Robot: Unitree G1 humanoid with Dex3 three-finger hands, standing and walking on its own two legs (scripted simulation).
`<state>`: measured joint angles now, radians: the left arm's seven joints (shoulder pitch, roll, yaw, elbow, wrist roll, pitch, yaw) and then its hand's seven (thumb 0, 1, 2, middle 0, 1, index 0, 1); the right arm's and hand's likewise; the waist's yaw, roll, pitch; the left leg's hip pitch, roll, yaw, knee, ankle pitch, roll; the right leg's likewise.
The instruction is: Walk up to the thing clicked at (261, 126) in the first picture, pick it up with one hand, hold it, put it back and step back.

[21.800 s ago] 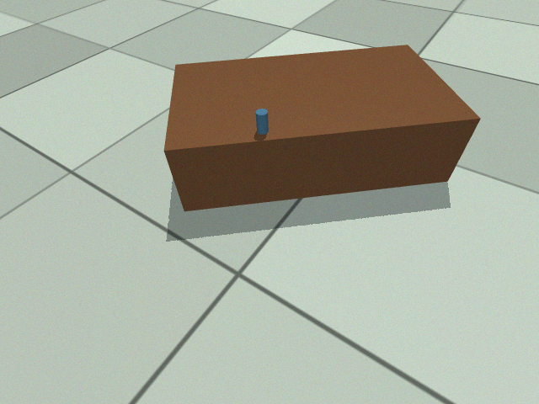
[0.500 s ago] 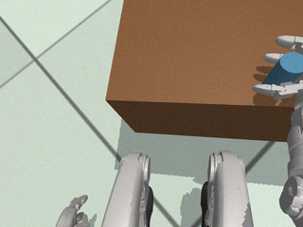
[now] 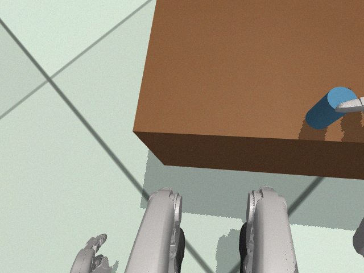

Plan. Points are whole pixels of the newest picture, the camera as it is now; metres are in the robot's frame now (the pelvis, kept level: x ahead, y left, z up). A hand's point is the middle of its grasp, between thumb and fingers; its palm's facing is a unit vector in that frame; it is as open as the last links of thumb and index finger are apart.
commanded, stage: rise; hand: right
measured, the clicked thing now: (328, 109) +0.45 -0.27 -0.04
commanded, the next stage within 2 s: home in 0.18 s
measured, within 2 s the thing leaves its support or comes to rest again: neither
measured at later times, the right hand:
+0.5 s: hand out of the picture +0.45 -0.38 +0.15, palm faces +0.42 +0.84 -0.35, open 17.3 cm
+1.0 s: hand out of the picture +0.28 -0.26 +0.18, palm faces +0.25 +0.92 -0.30, open 17.4 cm
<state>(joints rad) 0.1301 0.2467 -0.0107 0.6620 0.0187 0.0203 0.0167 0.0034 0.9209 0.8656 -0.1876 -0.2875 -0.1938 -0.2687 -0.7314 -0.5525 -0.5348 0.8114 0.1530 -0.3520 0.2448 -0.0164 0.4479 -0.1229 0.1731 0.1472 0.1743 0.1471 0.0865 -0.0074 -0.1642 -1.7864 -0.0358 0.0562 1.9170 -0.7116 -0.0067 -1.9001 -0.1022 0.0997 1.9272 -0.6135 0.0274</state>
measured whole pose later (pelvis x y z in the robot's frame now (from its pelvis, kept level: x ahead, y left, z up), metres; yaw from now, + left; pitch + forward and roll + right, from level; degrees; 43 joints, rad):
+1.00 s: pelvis +0.07 -0.02 +0.26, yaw -5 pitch +8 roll +2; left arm 0.24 0.19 -0.02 0.59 -0.05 0.05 0.11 0.01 0.90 0.89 -0.20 -0.30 -0.20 -0.29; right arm 0.16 -0.25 -0.05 0.43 0.04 0.04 -0.16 -0.01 0.53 -0.06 0.06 0.05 0.06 0.05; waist 0.03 -0.02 -0.08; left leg -0.50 0.01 0.02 0.79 -0.43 -0.03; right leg -0.61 -0.06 -0.01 0.86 -0.39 0.00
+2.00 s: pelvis +0.07 -0.02 +0.29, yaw -7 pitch -3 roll +0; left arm 0.21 0.28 0.02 0.98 0.04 0.03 0.01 0.01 0.90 0.90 -0.21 -0.31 -0.20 -0.30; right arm 0.25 -0.32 -0.02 0.92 -0.03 0.01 -0.03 -0.01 0.55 -0.04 0.06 0.05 0.06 0.05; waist 0.00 0.00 0.03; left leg -0.14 0.06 0.03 0.50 -0.31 -0.04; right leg -0.22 -0.01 -0.02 0.50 -0.23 0.00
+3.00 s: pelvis +0.06 +0.00 +0.30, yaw -7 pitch -4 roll +0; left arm 0.13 0.33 0.00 1.15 0.02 0.01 0.00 0.00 0.90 0.90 -0.21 -0.31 -0.20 -0.30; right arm 0.16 -0.33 0.01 1.10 -0.01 -0.01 -0.01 -0.01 0.55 -0.04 0.06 0.05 0.06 0.05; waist 0.00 -0.01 0.04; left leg -0.07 0.02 0.05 0.37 -0.23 -0.01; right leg -0.15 -0.04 0.00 0.35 -0.13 0.03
